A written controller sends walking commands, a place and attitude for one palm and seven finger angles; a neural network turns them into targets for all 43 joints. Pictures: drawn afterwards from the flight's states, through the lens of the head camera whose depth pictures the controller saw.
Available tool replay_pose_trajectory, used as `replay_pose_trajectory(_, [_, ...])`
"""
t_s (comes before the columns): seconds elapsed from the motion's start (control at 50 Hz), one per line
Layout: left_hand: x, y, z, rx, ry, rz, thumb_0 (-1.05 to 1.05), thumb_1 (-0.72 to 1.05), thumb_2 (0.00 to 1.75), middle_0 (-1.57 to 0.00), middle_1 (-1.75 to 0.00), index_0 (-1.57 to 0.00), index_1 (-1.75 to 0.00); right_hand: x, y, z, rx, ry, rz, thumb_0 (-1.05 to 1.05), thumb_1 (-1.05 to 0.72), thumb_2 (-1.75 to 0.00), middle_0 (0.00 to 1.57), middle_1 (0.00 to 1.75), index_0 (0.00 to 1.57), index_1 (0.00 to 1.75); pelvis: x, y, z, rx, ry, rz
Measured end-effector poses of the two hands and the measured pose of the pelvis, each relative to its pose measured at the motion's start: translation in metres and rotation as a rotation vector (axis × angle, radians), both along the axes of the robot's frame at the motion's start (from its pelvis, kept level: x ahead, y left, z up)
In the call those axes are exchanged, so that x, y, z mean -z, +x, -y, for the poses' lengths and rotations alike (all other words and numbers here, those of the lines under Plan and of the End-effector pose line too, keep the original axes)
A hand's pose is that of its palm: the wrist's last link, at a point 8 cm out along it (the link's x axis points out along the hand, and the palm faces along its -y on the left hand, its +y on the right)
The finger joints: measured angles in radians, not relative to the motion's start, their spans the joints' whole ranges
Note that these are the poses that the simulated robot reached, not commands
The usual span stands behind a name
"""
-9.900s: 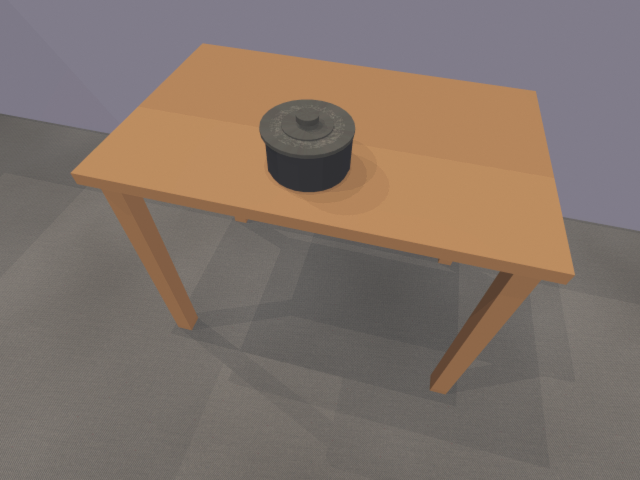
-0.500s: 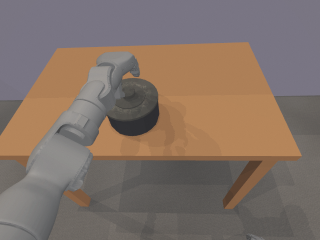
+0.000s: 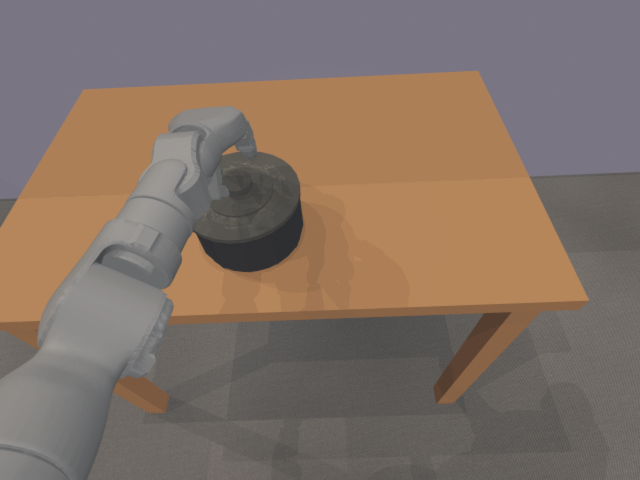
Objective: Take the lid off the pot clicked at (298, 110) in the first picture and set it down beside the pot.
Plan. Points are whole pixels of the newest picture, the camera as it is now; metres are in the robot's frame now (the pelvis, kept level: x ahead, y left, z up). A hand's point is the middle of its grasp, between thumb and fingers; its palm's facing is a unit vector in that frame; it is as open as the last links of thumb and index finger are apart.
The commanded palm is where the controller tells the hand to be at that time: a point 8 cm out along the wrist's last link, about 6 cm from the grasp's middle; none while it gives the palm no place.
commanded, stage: lower the open fingers around the knob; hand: left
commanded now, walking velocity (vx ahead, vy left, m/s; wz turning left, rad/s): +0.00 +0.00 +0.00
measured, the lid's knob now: (237, 183) +0.52 +0.09 +0.06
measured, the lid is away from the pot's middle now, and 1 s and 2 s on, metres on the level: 0.00 0.00 0.00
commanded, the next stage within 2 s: close the fingers and squeeze the knob in 0.64 s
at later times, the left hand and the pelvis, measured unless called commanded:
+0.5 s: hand (235, 180) +0.50 +0.09 +0.09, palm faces -0.35 -0.02 -0.94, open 10.2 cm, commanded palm +0.50 +0.09 +0.14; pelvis +0.01 +0.01 +0.00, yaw +0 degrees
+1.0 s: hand (229, 186) +0.49 +0.10 +0.08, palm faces -0.37 -0.03 -0.93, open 10.0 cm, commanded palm +0.49 +0.10 +0.14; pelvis +0.00 +0.00 +0.00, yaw +0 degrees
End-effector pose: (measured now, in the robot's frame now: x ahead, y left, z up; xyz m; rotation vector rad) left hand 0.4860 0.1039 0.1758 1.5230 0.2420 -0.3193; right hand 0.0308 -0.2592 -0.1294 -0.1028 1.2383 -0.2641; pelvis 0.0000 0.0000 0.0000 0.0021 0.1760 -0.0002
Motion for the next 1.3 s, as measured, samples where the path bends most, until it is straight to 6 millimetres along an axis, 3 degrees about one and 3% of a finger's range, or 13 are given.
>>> replay_pose_trajectory(0.3, [0.020, 0.006, 0.004, 0.019, -0.006, 0.006, 0.00, -0.29, 1.39, -0.83, -0.09, -0.83, -0.09, 0.001, 0.013, -0.006, -0.006, -0.003, 0.011, 0.01, -0.91, -0.90, 0.20, 0.29, 0.20, 0.30, 0.003, 0.004, -0.006, -0.002, -0.004, -0.032])
replay_pose_trajectory(0.46, [0.033, 0.010, 0.012, 0.025, -0.018, -0.010, 0.00, -0.29, 1.39, -0.83, -0.09, -0.83, -0.09, 0.005, 0.005, -0.011, 0.010, 0.009, -0.019, 0.01, -0.91, -0.90, 0.20, 0.29, 0.20, 0.30, 0.004, 0.007, -0.006, 0.004, -0.005, -0.049])
replay_pose_trajectory(0.76, [0.033, 0.012, 0.016, -0.001, -0.017, -0.005, 0.00, -0.29, 1.39, -0.83, -0.09, -0.83, -0.09, 0.006, -0.008, -0.003, 0.031, 0.011, -0.058, 0.01, -0.91, -0.90, 0.20, 0.29, 0.20, 0.30, 0.003, 0.008, 0.001, 0.008, -0.005, -0.051])
replay_pose_trajectory(1.04, [0.035, 0.004, 0.004, -0.002, -0.019, -0.020, 0.00, -0.10, 1.10, -0.60, -0.65, -0.60, -0.65, 0.000, 0.002, 0.008, 0.022, -0.024, -0.011, 0.01, -0.91, -0.90, 0.20, 0.29, 0.20, 0.30, 0.002, 0.003, 0.004, 0.005, -0.005, -0.037])
replay_pose_trajectory(1.3, [0.036, 0.008, 0.001, -0.003, -0.012, -0.021, 0.00, 0.05, 1.02, -0.59, -0.88, -0.59, -0.89, 0.001, -0.005, 0.001, 0.037, -0.022, -0.014, 0.01, -0.91, -0.90, 0.20, 0.29, 0.20, 0.30, 0.004, 0.002, 0.000, 0.009, -0.005, -0.045])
